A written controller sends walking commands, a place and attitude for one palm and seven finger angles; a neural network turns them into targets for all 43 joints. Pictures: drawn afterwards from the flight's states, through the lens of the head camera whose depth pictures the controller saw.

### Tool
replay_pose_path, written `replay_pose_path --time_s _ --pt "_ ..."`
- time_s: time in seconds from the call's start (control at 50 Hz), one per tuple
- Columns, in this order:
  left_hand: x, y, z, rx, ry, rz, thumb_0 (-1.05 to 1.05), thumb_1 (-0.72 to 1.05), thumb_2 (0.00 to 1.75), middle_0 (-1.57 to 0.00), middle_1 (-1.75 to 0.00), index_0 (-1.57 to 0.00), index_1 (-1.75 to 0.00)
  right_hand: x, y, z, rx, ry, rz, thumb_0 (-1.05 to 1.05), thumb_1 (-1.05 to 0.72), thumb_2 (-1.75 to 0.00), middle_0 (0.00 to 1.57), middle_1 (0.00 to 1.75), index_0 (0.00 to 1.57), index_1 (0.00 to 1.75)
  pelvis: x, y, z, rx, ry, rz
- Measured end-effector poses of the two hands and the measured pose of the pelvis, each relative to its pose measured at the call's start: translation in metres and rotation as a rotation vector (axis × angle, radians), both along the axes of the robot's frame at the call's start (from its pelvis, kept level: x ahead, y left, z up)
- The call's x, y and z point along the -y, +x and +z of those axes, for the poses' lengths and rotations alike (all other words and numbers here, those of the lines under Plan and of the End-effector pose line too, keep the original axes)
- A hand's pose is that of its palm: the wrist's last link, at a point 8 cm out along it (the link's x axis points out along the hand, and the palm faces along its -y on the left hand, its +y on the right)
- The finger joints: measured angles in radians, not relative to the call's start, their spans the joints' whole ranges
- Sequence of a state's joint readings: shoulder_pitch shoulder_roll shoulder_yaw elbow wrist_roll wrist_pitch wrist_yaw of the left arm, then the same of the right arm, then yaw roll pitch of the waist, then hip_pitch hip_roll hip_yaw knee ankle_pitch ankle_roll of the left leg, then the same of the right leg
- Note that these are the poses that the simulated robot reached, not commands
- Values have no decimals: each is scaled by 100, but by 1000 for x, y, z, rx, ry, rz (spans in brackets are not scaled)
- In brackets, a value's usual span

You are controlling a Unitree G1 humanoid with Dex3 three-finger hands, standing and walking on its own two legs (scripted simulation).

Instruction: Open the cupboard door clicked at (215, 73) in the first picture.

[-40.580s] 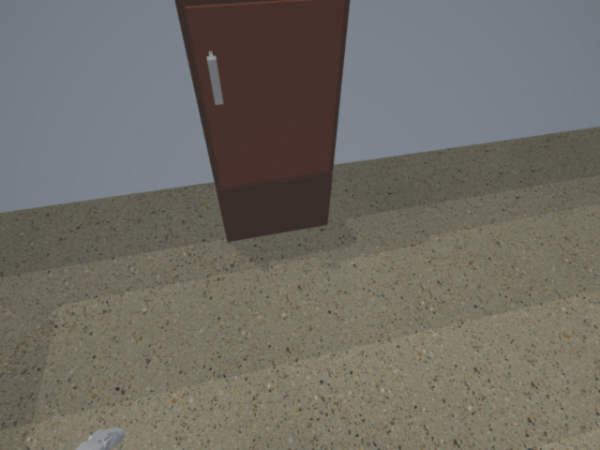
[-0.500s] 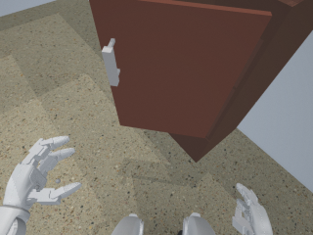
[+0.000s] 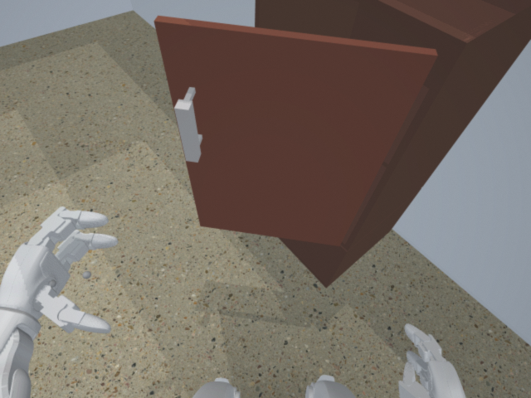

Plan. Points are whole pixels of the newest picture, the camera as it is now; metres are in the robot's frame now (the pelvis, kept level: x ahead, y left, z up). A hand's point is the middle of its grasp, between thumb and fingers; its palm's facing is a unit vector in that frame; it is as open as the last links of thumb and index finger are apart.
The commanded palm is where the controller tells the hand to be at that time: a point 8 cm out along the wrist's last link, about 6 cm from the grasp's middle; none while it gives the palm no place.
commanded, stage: raise the hand with hooked fingers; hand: left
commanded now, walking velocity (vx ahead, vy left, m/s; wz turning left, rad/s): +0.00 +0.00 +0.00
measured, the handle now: (192, 125) +0.56 +0.18 +0.06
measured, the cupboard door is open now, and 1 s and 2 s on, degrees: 42 42 42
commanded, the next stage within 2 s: move the hooked fingers beside the handle in 0.76 s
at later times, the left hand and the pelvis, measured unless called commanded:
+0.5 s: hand (94, 241) +0.30 +0.26 +0.07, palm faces -0.05 -1.00 -0.04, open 13.9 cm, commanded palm +0.28 +0.31 +0.08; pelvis +0.01 -0.01 +0.01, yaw -1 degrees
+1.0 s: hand (93, 238) +0.30 +0.26 +0.07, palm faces -0.02 -1.00 -0.03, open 13.9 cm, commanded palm +0.29 +0.31 +0.08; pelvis +0.00 -0.01 +0.01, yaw +0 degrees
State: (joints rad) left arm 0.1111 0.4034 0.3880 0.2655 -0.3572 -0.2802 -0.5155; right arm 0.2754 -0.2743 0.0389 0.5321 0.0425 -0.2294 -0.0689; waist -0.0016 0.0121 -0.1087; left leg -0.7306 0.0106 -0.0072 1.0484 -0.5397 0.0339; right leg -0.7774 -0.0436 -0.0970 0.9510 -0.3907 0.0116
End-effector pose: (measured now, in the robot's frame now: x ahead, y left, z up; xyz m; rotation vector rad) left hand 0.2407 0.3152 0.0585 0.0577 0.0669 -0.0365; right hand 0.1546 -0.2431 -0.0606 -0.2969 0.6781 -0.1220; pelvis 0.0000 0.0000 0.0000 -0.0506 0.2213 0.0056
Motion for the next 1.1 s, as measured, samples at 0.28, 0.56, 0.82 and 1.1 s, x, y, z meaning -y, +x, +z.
replay_pose_path --time_s 0.28,0.56,0.82,1.1 --pt "-8 34 22 17 -8 8 -1 -49 30 -30 -119 -30 -120 11 -4 0 -41 2 -30 1 -91 -90 20 30 20 30 6 8 9 -1 9 -7" --pt "2 40 15 2 -22 7 -1 -49 30 -30 -120 -30 -120 21 -11 2 -73 -2 -51 1 -91 -90 20 30 20 30 11 11 12 -5 20 -17" --pt "3 37 20 10 -21 6 -1 -50 30 -30 -120 -30 -120 20 -8 2 -57 9 -53 1 -91 -90 20 30 20 30 13 9 13 4 20 -13" --pt "-1 62 14 27 -34 3 -1 -50 30 -30 -120 -30 -120 23 -18 -4 -99 -26 -57 1 -91 -90 20 30 20 30 13 1 9 -6 16 -7"
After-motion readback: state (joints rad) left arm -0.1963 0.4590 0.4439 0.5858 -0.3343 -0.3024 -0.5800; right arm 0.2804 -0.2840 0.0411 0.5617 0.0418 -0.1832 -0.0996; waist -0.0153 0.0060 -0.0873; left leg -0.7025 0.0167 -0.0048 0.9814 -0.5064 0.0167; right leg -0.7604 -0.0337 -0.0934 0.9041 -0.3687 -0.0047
